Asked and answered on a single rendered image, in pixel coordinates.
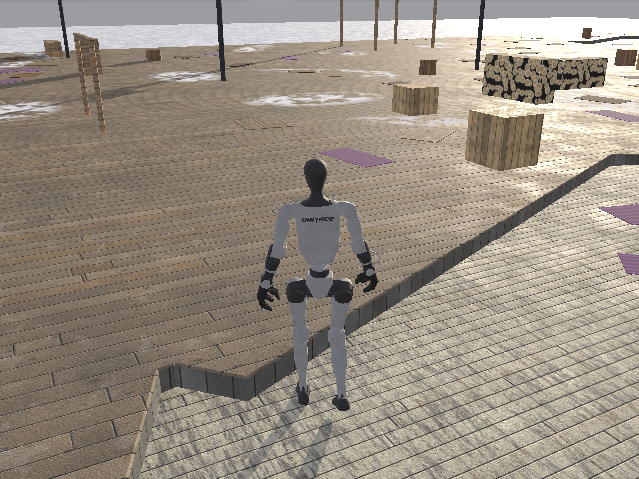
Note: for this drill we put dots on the robot left upper arm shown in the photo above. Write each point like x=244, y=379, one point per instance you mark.
x=285, y=213

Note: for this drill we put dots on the robot left shin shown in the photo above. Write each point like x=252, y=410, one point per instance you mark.
x=301, y=360

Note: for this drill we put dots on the robot left foot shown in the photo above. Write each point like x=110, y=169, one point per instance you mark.
x=303, y=396

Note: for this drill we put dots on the robot right forearm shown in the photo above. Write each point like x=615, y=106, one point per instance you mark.
x=366, y=261

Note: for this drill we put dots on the robot right upper arm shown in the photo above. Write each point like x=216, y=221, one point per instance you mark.
x=348, y=210

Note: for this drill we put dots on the right robot hand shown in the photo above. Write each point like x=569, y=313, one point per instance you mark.
x=363, y=278

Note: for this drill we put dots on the robot left forearm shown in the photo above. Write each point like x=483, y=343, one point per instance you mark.
x=269, y=270

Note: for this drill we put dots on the left robot hand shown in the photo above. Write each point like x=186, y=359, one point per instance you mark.
x=262, y=296

